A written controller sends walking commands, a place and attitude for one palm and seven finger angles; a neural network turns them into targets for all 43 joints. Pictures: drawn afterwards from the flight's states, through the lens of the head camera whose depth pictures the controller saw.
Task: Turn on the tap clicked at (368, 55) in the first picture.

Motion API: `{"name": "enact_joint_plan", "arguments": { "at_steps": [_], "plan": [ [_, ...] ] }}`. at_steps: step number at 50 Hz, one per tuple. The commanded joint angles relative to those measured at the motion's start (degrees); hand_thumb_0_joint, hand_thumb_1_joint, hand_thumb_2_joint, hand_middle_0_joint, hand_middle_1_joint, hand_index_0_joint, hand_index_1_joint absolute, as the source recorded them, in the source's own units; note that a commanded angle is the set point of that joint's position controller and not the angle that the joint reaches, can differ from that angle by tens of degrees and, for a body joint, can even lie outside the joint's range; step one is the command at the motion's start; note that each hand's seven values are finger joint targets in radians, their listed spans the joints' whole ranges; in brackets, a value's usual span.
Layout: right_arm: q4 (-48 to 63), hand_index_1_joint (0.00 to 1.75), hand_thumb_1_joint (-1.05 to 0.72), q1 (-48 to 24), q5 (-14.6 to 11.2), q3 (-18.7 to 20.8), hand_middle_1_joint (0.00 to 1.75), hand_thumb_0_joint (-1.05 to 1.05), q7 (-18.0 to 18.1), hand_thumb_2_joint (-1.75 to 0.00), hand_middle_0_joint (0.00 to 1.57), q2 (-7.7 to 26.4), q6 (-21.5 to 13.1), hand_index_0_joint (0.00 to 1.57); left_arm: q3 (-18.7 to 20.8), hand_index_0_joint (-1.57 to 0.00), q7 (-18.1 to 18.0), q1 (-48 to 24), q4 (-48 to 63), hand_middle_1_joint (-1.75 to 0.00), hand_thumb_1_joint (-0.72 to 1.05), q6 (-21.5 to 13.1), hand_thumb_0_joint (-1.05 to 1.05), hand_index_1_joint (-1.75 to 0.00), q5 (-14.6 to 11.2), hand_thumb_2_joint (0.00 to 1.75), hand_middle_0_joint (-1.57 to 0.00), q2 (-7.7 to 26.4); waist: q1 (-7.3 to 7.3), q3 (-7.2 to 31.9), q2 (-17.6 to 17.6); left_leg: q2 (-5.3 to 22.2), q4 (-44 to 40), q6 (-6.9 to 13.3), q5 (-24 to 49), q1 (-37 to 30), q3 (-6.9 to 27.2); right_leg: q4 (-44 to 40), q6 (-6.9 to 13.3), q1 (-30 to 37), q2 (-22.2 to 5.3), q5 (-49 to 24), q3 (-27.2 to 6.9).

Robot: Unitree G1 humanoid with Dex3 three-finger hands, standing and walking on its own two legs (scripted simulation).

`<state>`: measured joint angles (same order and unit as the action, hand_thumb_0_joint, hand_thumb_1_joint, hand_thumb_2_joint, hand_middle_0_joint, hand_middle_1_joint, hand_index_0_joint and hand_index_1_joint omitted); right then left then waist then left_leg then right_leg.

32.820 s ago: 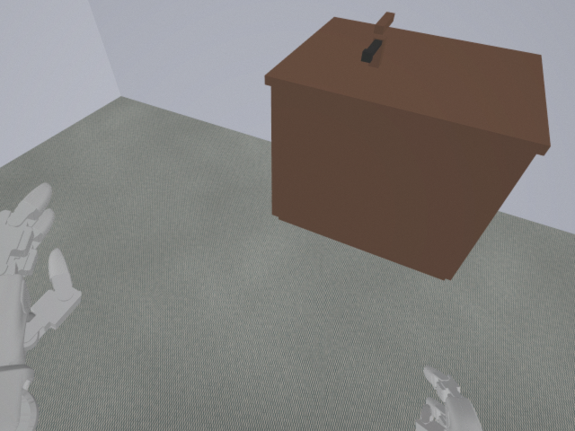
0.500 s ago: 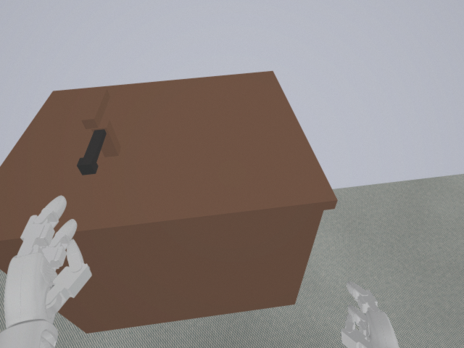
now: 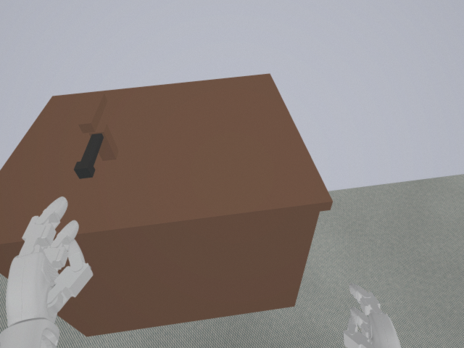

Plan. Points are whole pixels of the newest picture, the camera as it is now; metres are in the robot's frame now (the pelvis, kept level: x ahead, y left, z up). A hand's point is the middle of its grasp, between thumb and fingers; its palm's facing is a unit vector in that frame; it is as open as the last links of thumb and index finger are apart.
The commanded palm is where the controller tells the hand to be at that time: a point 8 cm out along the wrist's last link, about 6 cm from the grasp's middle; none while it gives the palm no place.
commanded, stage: reach beside the lever's end, fingers flat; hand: left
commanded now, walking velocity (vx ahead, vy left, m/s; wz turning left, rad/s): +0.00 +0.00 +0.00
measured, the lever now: (84, 169) +0.42 +0.38 +0.08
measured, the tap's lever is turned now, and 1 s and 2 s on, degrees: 0 0 0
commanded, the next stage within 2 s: none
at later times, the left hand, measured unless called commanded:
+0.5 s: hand (82, 240) +0.23 +0.26 +0.12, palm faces +0.48 -0.86 -0.15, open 7.4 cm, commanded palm +0.18 +0.31 +0.13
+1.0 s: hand (68, 218) +0.27 +0.31 +0.11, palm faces +0.47 -0.88 -0.11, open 7.5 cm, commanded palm +0.24 +0.35 +0.11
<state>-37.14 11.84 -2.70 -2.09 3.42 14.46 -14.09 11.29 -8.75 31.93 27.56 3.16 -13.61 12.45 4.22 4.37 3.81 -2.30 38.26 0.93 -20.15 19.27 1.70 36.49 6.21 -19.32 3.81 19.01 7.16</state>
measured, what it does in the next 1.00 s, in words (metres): stands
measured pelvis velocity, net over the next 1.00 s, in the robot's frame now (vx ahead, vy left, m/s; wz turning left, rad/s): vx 0.00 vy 0.02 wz -0.01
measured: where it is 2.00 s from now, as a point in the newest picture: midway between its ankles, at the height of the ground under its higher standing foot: outside the picture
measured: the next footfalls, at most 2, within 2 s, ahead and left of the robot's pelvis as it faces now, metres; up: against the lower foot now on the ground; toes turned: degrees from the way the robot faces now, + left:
none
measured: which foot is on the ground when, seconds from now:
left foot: down 0.00-1.00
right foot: down 0.00-1.00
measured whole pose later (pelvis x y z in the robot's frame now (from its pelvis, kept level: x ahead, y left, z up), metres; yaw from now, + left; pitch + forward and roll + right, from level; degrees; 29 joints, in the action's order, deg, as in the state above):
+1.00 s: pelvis +0.00 +0.02 +0.00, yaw -1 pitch +3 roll +0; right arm -41.4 11.0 -3.3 -1.3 5.5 14.9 -13.3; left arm 22.5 -2.3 4.7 -5.2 -2.2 -14.8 17.6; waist 2.7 2.4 2.8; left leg -3.0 36.4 2.5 -18.9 20.6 0.4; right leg 34.6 4.8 -20.9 3.1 17.3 5.8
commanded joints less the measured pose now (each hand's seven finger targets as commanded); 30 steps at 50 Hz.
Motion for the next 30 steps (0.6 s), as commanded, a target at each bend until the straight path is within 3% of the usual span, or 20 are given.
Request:
{"name": "enact_joint_plan", "arguments": {
  "at_steps": [1, 3, 4, 7, 10, 14, 15, 16, 17, 19, 22, 24, 25, 26, 28, 30],
  "plan": [
    [9.73, 0.30, -0.90, -8.26, -0.04, 2.19, 0.30, 0.00, 0.39, -0.90, 0.20, 5.28, -3.32, 0.20, 5.43, -0.20, -0.72, -3.33, 12.77, -0.30, 0.90, -4.36, 0.00, -0.30, 0.04, 0.90, -0.20, 8.42, -0.06, 2.10, -2.64, 1.36, -4.07, 1.17, 6.66, 3.38, 1.88, -9.27, -6.19, 3.45, -6.03, -4.02, -9.45],
    [9.46, 0.30, -0.90, -8.45, 0.05, 2.34, 0.30, 0.00, 0.30, -0.90, 0.20, 5.28, -3.33, 0.20, 5.40, -0.20, -0.90, -2.99, 12.77, -0.30, 0.90, -4.43, 0.00, -0.30, -0.15, 0.90, -0.20, 8.27, -0.28, 2.47, -4.61, 1.46, -3.27, 1.13, 6.60, 4.18, 2.03, -9.71, -6.73, 4.29, -6.90, -4.90, -10.78],
    [9.51, 0.30, -0.90, -8.38, -0.18, 2.34, 0.30, 0.00, 0.20, -0.90, 0.20, 5.32, -3.31, 0.20, 6.35, -0.20, -1.07, -2.88, 12.78, -0.30, 0.90, -4.43, 0.00, -0.30, 0.13, 0.90, -0.20, 9.10, 0.08, 2.46, -3.74, 1.51, -3.44, 1.18, 6.87, 3.94, 1.89, -9.46, -6.50, 3.82, -6.47, -4.65, -10.22],
    [8.70, 0.30, -0.90, -8.62, 0.01, 2.34, 0.30, 0.00, 0.49, -0.90, 0.20, 5.31, -2.85, 0.20, 6.86, -0.20, -1.33, -7.17, 10.19, -0.30, 0.90, -4.43, 0.00, -0.30, -0.28, 0.90, -0.20, 9.32, -1.02, 1.85, -4.12, 1.28, -2.71, 1.18, 5.64, 4.91, 1.94, -10.05, -7.12, 3.49, -7.16, -4.16, -11.56],
    [7.95, 0.30, -0.90, -9.26, -0.24, 2.52, 0.30, 0.00, 0.86, -0.90, 0.20, 5.11, -2.34, 0.20, 8.97, -0.20, -1.34, -10.75, 7.31, -0.30, 0.90, -4.07, 0.00, -0.30, -0.67, 0.90, -0.20, 10.70, -1.07, 2.69, -5.31, 1.30, -2.38, 1.05, 4.91, 5.79, 1.96, -10.81, -7.60, 4.75, -8.05, -3.20, -13.33],
    [7.26, 0.30, -0.90, -9.27, -0.51, 2.49, 0.30, 0.00, 0.86, -0.90, 0.20, 5.26, -2.23, 0.20, 10.16, -0.20, -0.25, -12.75, 5.21, -0.30, 0.90, -4.06, 0.00, -0.30, -0.64, 0.90, -0.20, 12.17, -0.69, 4.37, -1.27, 1.31, -2.44, 0.90, 6.88, 4.79, 1.81, -9.93, -7.27, 5.81, -8.10, -7.55, -13.09],
    [7.24, 0.30, -0.90, -9.32, -0.42, 2.21, 0.30, 0.00, 0.95, -0.90, 0.20, 5.13, -2.22, 0.20, 8.47, -0.20, 0.37, -14.23, 4.49, -0.30, 0.90, -4.04, 0.00, -0.30, -1.13, 0.90, -0.20, 10.54, -1.28, 3.75, -1.58, 1.27, -2.65, 0.83, 6.78, 4.83, 1.90, -9.81, -7.43, 5.93, -8.29, -8.37, -13.32],
    [6.73, 0.30, -0.90, -8.66, -0.50, 2.51, 0.30, 0.00, 1.12, -0.90, 0.20, 5.51, -2.12, 0.20, 11.43, -0.20, 0.51, -14.80, 2.71, -0.30, 0.90, -4.07, 0.00, -0.30, -1.42, 0.90, -0.20, 13.22, -1.21, 4.55, -4.35, 1.38, -2.62, 0.82, 6.64, 5.47, 2.06, -10.05, -7.77, 6.87, -8.24, -8.58, -13.68],
    [6.75, 0.30, -0.90, -9.19, -0.37, 2.53, 0.30, 0.00, 1.29, -0.90, 0.20, 5.57, -1.94, 0.20, 11.19, -0.20, 0.99, -15.84, 1.45, -0.30, 0.90, -3.81, 0.00, -0.30, -1.67, 0.90, -0.20, 12.99, -1.28, 4.39, -5.85, 1.39, -2.43, 0.79, 6.40, 6.34, 2.07, -10.19, -8.25, 7.34, -8.80, -9.11, -14.55],
    [6.13, 0.30, -0.90, -9.66, -0.81, 2.57, 0.30, 0.00, 1.47, -0.90, 0.20, 5.50, -1.44, 0.20, 13.92, -0.20, 1.22, -18.32, -1.22, -0.30, 0.90, -3.12, 0.00, -0.30, -1.86, 0.90, -0.20, 15.19, -1.16, 3.52, -4.13, 1.63, -2.28, 0.48, 5.84, 6.84, 1.99, -10.73, -8.25, 7.48, -9.40, -8.47, -15.77],
    [5.96, 0.30, -0.90, -9.96, -0.69, 2.86, 0.30, 0.00, 1.53, -0.90, 0.20, 5.59, -1.01, 0.20, 14.55, -0.20, 1.69, -20.48, -3.16, -0.30, 0.90, -2.99, 0.00, -0.30, -2.29, 0.90, -0.20, 15.10, -1.07, 5.54, -3.85, 1.70, -2.35, 0.24, 7.01, 6.69, 1.93, -10.09, -8.51, 9.16, -9.94, -11.79, -16.33],
    [5.62, 0.30, -0.90, -9.52, -0.81, 3.02, 0.30, 0.00, 1.41, -0.90, 0.20, 5.73, -0.91, 0.20, 16.64, -0.20, 1.92, -20.86, -4.16, -0.30, 0.90, -3.28, 0.00, -0.30, -1.99, 0.90, -0.20, 16.98, -0.66, 6.85, -2.29, 1.82, -2.48, 0.21, 8.83, 6.17, 1.84, -8.88, -8.21, 10.25, -9.65, -15.89, -15.62],
    [5.87, 0.30, -0.90, -9.20, -0.71, 3.00, 0.30, 0.00, 1.36, -0.90, 0.20, 5.58, -1.01, 0.20, 14.98, -0.20, 2.43, -20.98, -4.04, -0.30, 0.90, -3.76, 0.00, -0.30, -2.29, 0.90, -0.20, 15.00, -0.93, 7.30, -2.44, 1.73, -2.93, 0.27, 9.72, 5.26, 1.68, -8.35, -8.10, 10.25, -9.34, -17.40, -14.76],
    [5.70, 0.30, -0.90, -8.24, -0.70, 3.23, 0.30, 0.00, 1.38, -0.90, 0.20, 5.97, -1.10, 0.20, 16.94, -0.20, 2.73, -19.78, -5.32, -0.30, 0.90, -4.09, 0.00, -0.30, -2.51, 0.90, -0.20, 16.57, -0.69, 8.00, -3.21, 1.74, -3.03, 0.34, 10.59, 5.12, 1.60, -8.01, -8.10, 10.68, -8.79, -18.93, -14.21],
    [5.72, 0.30, -0.90, -7.56, -0.73, 3.22, 0.30, 0.00, 1.46, -0.90, 0.20, 6.23, -1.25, 0.20, 15.99, -0.20, 3.81, -20.53, -6.52, -0.29, 0.90, -4.71, 0.00, -0.29, -2.73, 0.90, -0.20, 15.67, -1.00, 7.50, -3.45, 1.57, -3.50, 0.58, 11.84, 4.63, 1.27, -7.57, -7.92, 10.11, -8.07, -20.51, -12.96],
    [5.40, 0.30, -0.90, -7.33, -0.89, 3.50, 0.30, 0.00, 1.66, -0.90, 0.20, 6.34, -1.31, 0.20, 17.64, -0.19, 4.23, -21.41, -8.55, -0.29, 0.90, -5.33, 0.00, -0.29, -2.95, 0.90, -0.19, 16.72, -0.99, 7.31, -4.06, 1.60, -3.59, 0.70, 12.26, 4.46, 1.14, -7.50, -7.81, 9.76, -7.69, -20.83, -12.61]
  ]
}}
